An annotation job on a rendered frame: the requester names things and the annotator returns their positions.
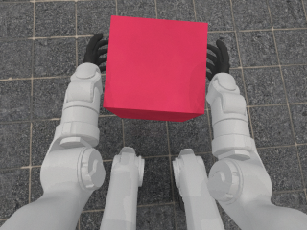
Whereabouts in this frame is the robot left upper arm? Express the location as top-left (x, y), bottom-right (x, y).
top-left (0, 146), bottom-right (106, 230)

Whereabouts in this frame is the robot right hand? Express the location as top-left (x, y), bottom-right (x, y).
top-left (205, 39), bottom-right (230, 82)

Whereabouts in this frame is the carton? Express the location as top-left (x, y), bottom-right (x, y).
top-left (103, 15), bottom-right (208, 122)

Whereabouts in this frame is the robot right upper arm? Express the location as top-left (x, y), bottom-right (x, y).
top-left (206, 158), bottom-right (307, 230)

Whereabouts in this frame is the robot left hand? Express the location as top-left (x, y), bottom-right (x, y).
top-left (83, 33), bottom-right (109, 72)

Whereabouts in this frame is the right robot shin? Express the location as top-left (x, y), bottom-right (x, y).
top-left (177, 149), bottom-right (206, 202)

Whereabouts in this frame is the left robot forearm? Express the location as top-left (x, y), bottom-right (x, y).
top-left (40, 62), bottom-right (103, 186)

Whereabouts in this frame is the robot right foot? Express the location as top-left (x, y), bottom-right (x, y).
top-left (173, 171), bottom-right (185, 212)

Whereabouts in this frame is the right robot forearm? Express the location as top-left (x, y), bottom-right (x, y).
top-left (205, 72), bottom-right (266, 170)

